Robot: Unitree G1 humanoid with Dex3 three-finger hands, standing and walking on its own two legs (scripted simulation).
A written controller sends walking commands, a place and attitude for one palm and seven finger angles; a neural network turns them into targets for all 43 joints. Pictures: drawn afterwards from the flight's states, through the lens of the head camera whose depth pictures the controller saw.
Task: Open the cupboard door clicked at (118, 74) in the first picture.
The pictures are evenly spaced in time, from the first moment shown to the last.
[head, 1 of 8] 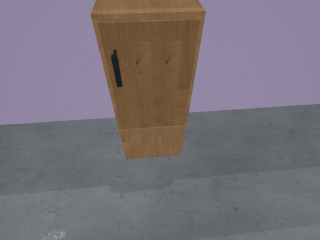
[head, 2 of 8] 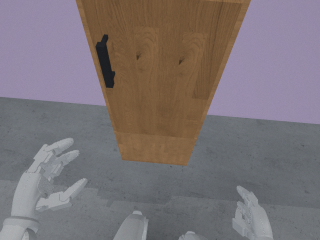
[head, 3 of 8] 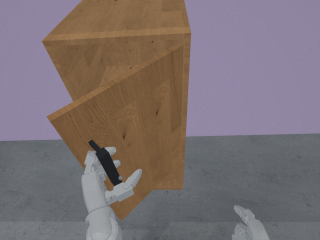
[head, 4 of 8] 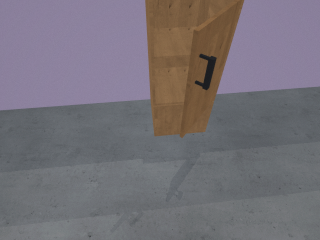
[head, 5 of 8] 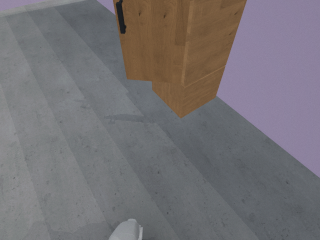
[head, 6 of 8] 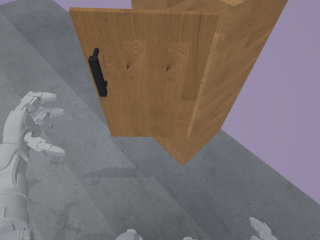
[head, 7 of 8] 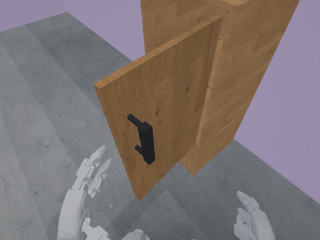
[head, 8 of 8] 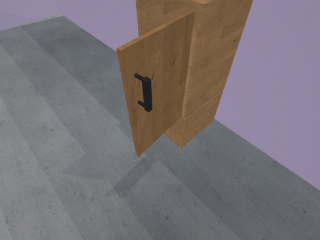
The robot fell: no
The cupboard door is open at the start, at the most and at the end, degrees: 0 96 96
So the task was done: yes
